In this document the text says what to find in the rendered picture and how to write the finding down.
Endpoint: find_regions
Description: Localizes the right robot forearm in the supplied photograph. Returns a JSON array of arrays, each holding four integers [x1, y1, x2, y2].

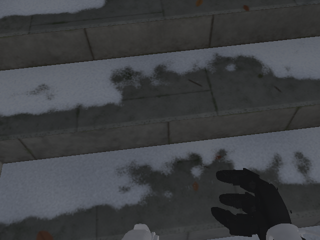
[[266, 223, 306, 240]]

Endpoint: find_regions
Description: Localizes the left robot thigh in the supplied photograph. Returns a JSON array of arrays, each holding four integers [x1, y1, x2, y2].
[[121, 229, 159, 240]]

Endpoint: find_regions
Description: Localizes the robot left shin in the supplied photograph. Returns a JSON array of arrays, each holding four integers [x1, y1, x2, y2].
[[133, 223, 151, 233]]

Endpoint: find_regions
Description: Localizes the robot right hand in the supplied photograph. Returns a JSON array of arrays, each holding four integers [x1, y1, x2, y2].
[[211, 168, 292, 240]]

